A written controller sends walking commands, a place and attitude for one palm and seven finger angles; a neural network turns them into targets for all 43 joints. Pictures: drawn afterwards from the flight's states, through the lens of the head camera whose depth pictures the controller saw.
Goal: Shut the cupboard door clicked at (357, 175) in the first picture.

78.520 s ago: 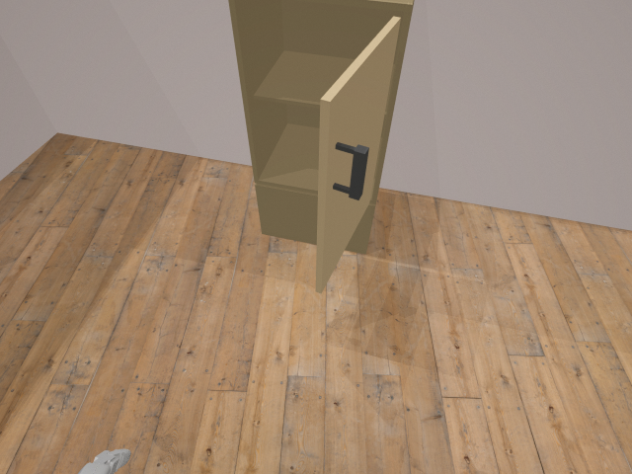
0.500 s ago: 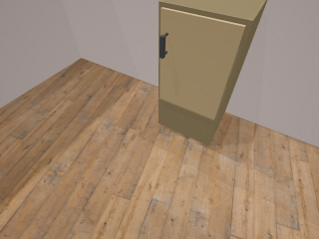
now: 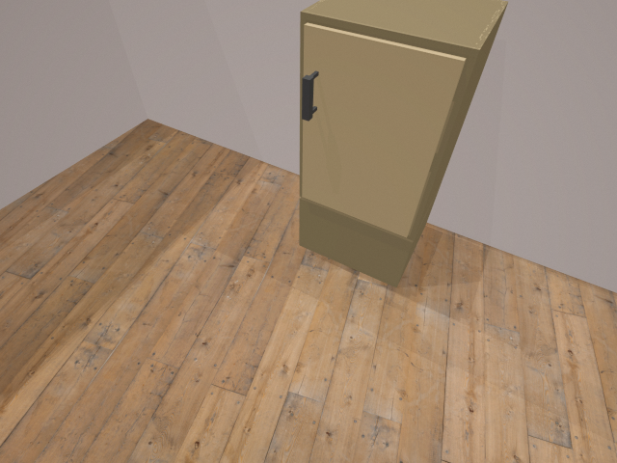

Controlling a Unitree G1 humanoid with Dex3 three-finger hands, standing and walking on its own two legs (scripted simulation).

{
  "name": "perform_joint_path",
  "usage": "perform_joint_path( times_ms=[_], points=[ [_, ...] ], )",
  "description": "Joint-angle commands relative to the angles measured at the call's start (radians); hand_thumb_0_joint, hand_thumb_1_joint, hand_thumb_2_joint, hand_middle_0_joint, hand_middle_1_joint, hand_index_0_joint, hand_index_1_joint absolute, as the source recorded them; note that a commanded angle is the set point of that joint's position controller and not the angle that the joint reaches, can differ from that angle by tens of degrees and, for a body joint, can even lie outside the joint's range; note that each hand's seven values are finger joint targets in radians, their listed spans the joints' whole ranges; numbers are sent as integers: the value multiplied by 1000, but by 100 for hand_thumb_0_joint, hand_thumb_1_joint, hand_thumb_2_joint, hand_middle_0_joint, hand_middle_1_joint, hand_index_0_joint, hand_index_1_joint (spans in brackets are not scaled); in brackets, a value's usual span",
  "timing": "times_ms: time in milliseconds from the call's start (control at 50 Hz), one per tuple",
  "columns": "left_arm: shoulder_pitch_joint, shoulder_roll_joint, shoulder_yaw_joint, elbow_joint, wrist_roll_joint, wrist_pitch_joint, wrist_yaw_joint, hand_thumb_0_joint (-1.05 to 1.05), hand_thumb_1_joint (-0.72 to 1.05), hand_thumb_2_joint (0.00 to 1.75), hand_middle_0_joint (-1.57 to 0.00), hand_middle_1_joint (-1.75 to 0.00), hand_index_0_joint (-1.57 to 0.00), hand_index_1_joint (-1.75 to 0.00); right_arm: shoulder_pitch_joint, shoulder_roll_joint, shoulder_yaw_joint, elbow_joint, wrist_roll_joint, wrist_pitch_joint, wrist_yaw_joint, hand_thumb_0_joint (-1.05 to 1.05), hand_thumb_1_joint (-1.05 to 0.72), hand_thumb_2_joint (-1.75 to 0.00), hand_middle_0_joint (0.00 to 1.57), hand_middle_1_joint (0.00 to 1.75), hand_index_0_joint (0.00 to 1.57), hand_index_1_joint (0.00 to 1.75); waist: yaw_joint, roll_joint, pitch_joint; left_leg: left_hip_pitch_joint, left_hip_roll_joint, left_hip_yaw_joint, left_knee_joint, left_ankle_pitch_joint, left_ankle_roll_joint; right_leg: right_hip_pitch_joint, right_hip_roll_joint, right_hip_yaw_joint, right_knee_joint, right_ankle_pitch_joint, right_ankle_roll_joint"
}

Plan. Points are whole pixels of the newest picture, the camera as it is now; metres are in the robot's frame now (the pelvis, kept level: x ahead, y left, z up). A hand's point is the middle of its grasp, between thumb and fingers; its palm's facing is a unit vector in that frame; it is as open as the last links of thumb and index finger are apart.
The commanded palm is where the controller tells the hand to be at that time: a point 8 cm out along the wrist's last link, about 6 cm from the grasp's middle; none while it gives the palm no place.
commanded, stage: let the arm hang, fingers relaxed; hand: left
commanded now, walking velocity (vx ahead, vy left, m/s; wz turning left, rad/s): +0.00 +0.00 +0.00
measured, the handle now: (311, 95) +1.03 +0.04 -0.04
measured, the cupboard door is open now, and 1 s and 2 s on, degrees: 0 0 0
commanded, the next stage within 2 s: look to check the result in 0.02 s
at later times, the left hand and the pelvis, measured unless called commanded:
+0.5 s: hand out of the picture +0.03 +0.19 -0.17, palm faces +0.01 -0.97 -0.24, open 7.4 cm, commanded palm none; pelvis +0.02 -0.01 +0.00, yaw +0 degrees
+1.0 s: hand out of the picture +0.08 +0.21 -0.16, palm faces +0.01 -0.96 -0.29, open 7.4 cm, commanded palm none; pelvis +0.04 -0.01 +0.00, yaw +1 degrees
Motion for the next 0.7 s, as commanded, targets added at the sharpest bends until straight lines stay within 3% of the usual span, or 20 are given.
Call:
perform_joint_path(
  times_ms=[0,240,680],
  points=[
    [65,132,23,-19,-3,-8,6,0,90,90,-20,-30,-20,-30,53,-112,-19,-26,-3,-13,-8,0,-90,-90,20,30,20,30,1,35,65,-9,117,-152,-118,-99,-19,-61,-62,83,-83,-14,-45],
    [31,161,27,-15,-5,-14,5,0,90,90,-20,-30,-20,-30,27,-143,-22,-24,-1,-19,-10,0,-90,-90,20,30,20,30,1,-4,46,37,126,-147,-100,14,-16,-33,-69,86,-92,36,-47],
    [-65,253,35,-34,-6,-25,-2,0,90,90,-20,-30,-20,-30,-79,-235,-26,-31,-1,-27,-6,0,-90,-90,20,30,20,30,1,5,6,96,138,-150,-101,148,-22,35,-89,83,-115,149,-51]
  ],
)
